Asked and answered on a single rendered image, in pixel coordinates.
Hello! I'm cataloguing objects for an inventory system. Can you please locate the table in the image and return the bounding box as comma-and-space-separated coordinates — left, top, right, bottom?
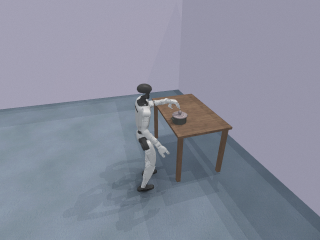
152, 94, 233, 182

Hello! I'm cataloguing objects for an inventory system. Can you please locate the robot right thigh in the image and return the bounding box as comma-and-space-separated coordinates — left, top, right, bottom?
140, 138, 156, 169

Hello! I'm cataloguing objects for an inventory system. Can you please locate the robot left hand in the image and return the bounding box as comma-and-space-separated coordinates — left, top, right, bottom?
168, 99, 180, 109

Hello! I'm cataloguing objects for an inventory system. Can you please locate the lid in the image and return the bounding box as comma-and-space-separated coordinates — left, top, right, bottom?
172, 111, 188, 119

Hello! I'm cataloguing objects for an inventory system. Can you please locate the robot head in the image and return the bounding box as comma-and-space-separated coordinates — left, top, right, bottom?
136, 83, 152, 107

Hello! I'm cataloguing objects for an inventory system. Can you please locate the right robot upper arm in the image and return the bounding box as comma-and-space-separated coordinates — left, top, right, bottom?
141, 107, 151, 135

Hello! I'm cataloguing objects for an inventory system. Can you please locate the robot left forearm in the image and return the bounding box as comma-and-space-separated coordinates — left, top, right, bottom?
150, 98, 171, 106

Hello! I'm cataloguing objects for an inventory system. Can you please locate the robot right hand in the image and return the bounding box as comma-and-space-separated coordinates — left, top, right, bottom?
158, 146, 170, 158

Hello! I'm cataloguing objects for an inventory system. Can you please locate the pot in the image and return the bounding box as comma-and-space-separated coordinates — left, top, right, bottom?
171, 115, 188, 125

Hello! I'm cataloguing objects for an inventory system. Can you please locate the robot right forearm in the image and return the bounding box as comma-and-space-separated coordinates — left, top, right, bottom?
143, 130, 162, 149

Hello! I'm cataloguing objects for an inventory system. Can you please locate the left robot upper arm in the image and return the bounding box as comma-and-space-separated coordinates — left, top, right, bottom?
136, 95, 154, 108

